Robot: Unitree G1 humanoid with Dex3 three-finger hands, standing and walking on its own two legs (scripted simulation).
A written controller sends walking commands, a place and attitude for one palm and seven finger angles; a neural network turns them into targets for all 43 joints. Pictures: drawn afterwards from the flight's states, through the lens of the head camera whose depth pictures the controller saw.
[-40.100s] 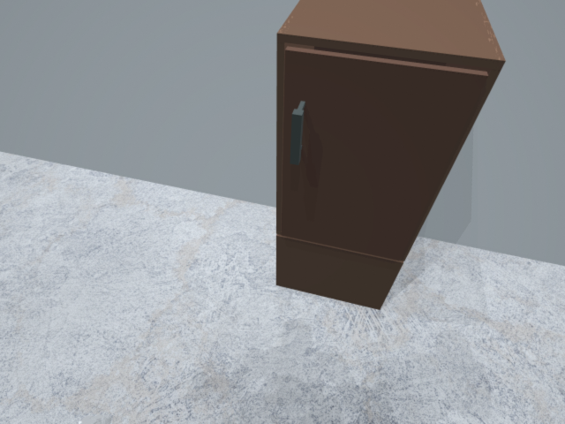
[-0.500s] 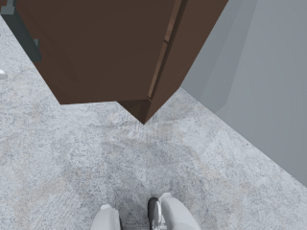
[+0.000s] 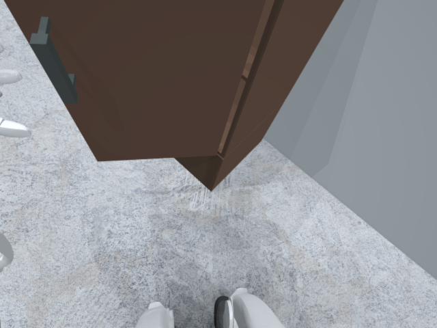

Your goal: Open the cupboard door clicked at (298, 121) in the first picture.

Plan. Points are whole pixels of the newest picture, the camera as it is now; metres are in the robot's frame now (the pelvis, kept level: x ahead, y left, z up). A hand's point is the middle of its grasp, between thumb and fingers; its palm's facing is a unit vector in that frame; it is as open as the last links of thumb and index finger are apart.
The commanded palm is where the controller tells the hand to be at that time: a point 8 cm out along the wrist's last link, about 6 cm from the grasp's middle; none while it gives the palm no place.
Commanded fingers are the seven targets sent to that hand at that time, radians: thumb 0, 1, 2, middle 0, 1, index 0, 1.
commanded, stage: move the hooked fingers beside the handle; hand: left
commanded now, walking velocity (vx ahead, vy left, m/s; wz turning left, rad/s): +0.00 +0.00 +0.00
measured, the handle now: (58, 64) +0.55 +0.25 +0.08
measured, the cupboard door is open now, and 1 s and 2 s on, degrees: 49 49 50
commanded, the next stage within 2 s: slide the fingers in behind the handle in 0.26 s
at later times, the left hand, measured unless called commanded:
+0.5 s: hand (11, 91) +0.49 +0.30 +0.08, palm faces +0.04 -1.00 -0.02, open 14.0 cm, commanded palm +0.48 +0.33 +0.07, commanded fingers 0.00 -0.50 0.30 -0.30 -1.20 -0.30 -1.20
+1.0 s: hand (34, 90) +0.49 +0.27 +0.07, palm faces +0.05 -1.00 -0.01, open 14.0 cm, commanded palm +0.48 +0.30 +0.07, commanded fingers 0.00 -0.50 0.30 -0.30 -1.20 -0.30 -1.20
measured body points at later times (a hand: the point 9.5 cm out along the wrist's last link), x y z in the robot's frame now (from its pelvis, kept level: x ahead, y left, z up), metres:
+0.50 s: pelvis -0.02 -0.01 -0.01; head +0.14 +0.04 +0.41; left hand +0.48 +0.35 +0.08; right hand -0.03 -0.27 -0.10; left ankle -0.04 +0.07 -0.68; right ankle +0.02 -0.13 -0.68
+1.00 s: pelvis -0.01 +0.00 +0.00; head +0.14 +0.04 +0.42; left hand +0.49 +0.33 +0.08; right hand -0.01 -0.27 -0.10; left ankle -0.04 +0.07 -0.68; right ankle +0.02 -0.13 -0.68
